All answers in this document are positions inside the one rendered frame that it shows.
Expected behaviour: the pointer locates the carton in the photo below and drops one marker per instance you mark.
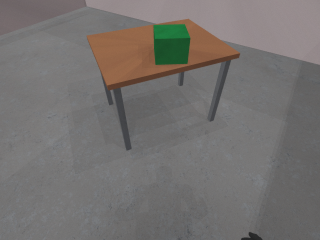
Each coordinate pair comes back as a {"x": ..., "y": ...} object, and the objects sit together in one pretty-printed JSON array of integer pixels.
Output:
[{"x": 171, "y": 44}]

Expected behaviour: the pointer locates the table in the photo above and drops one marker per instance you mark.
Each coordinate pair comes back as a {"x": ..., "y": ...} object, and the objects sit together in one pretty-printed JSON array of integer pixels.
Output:
[{"x": 126, "y": 57}]

